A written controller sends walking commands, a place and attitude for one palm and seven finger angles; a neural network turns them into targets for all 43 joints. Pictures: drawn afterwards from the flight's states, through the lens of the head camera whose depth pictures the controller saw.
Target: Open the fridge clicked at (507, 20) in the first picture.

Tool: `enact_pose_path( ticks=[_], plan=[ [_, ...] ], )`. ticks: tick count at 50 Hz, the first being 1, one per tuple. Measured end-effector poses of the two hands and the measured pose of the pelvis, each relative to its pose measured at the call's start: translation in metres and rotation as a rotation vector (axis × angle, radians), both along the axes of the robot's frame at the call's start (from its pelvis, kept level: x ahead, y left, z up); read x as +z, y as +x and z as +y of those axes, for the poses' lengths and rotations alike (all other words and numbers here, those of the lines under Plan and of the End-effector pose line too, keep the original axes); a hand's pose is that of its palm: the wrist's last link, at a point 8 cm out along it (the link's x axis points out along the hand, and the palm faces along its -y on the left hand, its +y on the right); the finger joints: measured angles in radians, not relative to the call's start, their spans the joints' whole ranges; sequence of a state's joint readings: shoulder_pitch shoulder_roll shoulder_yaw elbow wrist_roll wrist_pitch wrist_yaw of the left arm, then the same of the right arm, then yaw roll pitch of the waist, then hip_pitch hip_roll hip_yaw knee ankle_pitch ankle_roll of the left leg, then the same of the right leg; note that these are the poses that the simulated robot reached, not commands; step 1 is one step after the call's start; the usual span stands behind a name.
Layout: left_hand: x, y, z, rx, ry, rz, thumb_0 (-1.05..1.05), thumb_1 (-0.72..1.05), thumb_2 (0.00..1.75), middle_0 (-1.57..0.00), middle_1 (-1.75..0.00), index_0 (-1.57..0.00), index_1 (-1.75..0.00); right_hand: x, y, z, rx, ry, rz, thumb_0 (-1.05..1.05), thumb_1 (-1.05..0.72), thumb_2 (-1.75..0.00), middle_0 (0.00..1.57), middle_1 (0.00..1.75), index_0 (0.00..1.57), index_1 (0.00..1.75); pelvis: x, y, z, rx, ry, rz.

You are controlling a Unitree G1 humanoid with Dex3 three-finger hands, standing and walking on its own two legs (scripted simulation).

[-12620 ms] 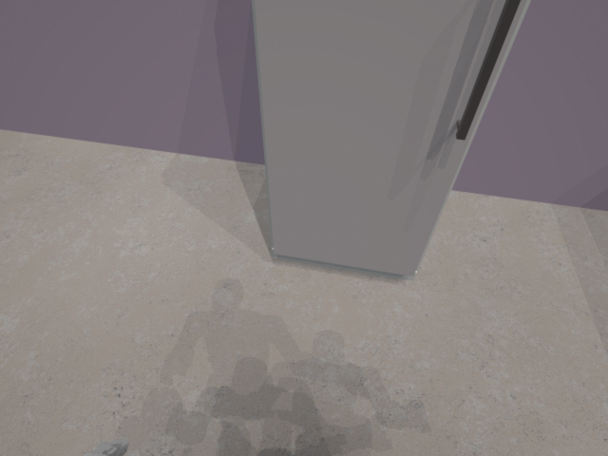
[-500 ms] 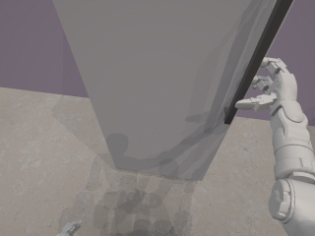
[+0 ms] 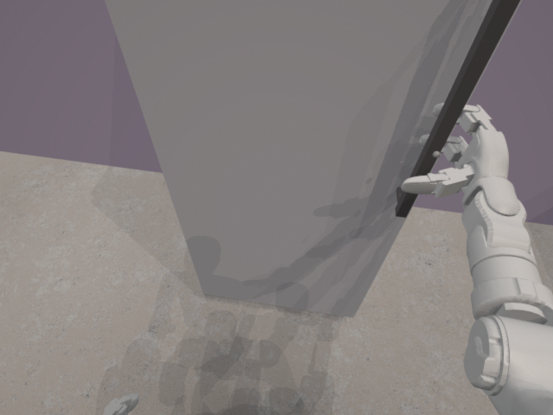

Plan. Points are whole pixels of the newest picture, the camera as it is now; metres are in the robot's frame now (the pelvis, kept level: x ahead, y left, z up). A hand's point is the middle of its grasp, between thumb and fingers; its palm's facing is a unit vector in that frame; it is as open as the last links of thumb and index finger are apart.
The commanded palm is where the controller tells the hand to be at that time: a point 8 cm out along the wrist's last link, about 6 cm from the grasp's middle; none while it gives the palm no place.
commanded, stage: slide the fingers in behind the handle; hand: right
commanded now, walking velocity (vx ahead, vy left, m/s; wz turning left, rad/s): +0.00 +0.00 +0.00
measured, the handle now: (444, 110) +0.52 -0.17 +0.20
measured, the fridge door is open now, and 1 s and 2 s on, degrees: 0 0 0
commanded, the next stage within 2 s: grip the handle and tug to test in 0.56 s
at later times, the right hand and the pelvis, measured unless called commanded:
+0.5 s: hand (432, 152) +0.46 -0.16 +0.16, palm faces +0.04 +1.00 +0.01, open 14.0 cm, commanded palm +0.43 -0.21 +0.16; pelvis +0.00 +0.00 +0.00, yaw +0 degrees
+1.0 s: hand (432, 153) +0.46 -0.16 +0.16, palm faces +0.05 +1.00 +0.01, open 11.2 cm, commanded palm +0.43 -0.21 +0.16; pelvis +0.00 +0.00 +0.00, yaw +0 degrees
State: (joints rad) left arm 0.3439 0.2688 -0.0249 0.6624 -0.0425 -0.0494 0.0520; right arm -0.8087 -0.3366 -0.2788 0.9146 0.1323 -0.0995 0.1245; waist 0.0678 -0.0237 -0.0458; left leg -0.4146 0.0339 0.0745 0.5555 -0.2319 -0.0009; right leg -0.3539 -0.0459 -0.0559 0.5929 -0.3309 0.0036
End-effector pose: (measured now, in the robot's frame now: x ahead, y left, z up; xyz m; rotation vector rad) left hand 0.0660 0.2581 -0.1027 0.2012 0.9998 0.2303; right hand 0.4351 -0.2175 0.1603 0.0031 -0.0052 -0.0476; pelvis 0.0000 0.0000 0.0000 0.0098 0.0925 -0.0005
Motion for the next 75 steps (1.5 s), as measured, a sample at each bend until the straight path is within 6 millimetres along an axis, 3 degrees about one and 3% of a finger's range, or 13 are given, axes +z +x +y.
enact_pose_path(
  ticks=[9, 21, 39, 48, 66, 75],
  plan=[
    [-0.001, -0.009, 0.000, 0.003, -0.002, 0.002, 0.01, 0.91, 0.90, -0.20, -0.30, -0.20, -0.30, 0.002, 0.005, 0.007, 0.000, 0.005, -0.010, -0.01, 0.50, -0.30, 0.30, 1.20, 0.30, 1.20, -0.001, -0.005, 0.000, 0.005, -0.003, 0.008],
    [-0.003, -0.022, -0.001, 0.023, -0.005, 0.029, 0.01, 0.91, 0.90, -0.20, -0.30, -0.20, -0.30, 0.001, 0.001, 0.003, 0.002, -0.005, -0.022, -0.01, 0.50, -0.30, 0.30, 1.20, 0.30, 1.20, 0.000, -0.004, -0.001, 0.010, -0.002, 0.006],
    [-0.001, -0.006, -0.005, 0.003, -0.013, -0.006, 0.01, 0.91, 0.90, -0.20, -0.30, -0.20, -0.30, 0.001, 0.003, 0.011, -0.001, 0.004, -0.016, -0.01, 0.46, -0.32, 0.30, 1.21, 0.31, 1.20, 0.000, -0.002, -0.003, 0.011, -0.003, 0.005],
    [-0.001, 0.000, -0.005, -0.004, -0.012, -0.008, 0.01, 0.91, 0.90, -0.20, -0.30, -0.20, -0.30, 0.003, 0.000, 0.006, -0.003, -0.001, -0.023, -0.01, 0.17, -0.44, 0.33, 1.25, 0.34, 1.24, 0.001, 0.000, -0.002, 0.008, -0.002, 0.000],
    [-0.001, -0.006, -0.002, 0.006, -0.005, 0.010, 0.01, 0.91, 0.90, -0.20, -0.30, -0.20, -0.30, 0.001, 0.007, 0.007, 0.001, 0.000, -0.017, 0.01, -0.63, -0.78, 0.42, 1.37, 0.42, 1.36, 0.000, 0.001, -0.002, 0.011, -0.003, 0.012],
    [-0.002, -0.009, -0.003, 0.015, -0.009, 0.015, 0.01, 0.91, 0.90, -0.20, -0.30, -0.20, -0.30, 0.000, 0.006, 0.015, 0.010, 0.006, -0.012, 0.01, -0.73, -0.84, 0.43, 1.40, 0.43, 1.39, 0.000, 0.000, -0.002, 0.012, -0.003, 0.005]
  ],
)
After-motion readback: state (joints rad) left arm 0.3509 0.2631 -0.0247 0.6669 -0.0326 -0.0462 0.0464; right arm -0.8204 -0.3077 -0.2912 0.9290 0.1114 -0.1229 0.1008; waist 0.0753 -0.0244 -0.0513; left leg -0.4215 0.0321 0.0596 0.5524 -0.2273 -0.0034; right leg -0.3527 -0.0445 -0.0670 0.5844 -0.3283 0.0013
